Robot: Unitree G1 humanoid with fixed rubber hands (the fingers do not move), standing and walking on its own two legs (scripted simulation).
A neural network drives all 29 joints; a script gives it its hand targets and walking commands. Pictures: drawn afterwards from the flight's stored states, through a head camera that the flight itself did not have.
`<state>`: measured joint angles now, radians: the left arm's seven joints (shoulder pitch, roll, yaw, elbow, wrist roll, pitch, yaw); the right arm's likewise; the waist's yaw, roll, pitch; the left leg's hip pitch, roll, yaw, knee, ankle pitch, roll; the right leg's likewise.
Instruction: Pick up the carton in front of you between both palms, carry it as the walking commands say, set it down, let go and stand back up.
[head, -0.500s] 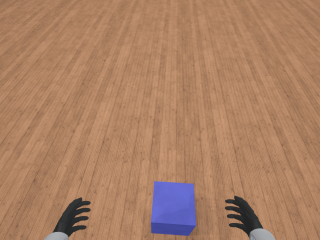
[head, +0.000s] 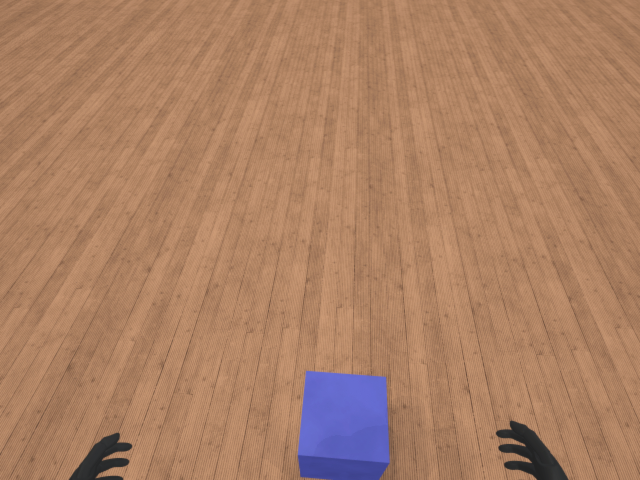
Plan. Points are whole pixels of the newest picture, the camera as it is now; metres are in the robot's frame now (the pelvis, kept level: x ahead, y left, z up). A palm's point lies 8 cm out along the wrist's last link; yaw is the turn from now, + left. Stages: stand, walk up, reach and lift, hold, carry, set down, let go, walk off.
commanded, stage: stand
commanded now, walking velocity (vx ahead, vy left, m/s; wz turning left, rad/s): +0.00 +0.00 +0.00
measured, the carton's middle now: (342, 428) +0.36 -0.07 -0.64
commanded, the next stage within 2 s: none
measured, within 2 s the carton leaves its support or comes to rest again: neither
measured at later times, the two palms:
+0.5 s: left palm out of the picture +0.11 +0.29 -0.09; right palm out of the picture +0.12 -0.30 -0.09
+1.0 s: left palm out of the picture +0.07 +0.30 -0.09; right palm out of the picture +0.09 -0.30 -0.09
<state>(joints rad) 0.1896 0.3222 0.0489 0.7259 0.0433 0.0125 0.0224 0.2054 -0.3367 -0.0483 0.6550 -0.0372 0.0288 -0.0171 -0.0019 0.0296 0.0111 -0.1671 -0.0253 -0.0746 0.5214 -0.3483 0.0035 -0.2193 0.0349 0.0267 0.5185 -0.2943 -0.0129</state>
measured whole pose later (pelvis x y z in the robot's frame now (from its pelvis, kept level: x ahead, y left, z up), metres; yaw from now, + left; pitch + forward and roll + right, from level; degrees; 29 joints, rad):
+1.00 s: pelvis -0.02 +0.00 +0.01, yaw +1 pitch -2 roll +0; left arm 0.13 0.37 0.02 1.00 0.02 -0.01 0.01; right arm 0.18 -0.38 0.00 0.92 -0.02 -0.01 -0.02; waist 0.01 0.01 0.02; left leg -0.09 -0.02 -0.08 0.39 -0.25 0.00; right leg -0.14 0.02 0.02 0.39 -0.20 -0.01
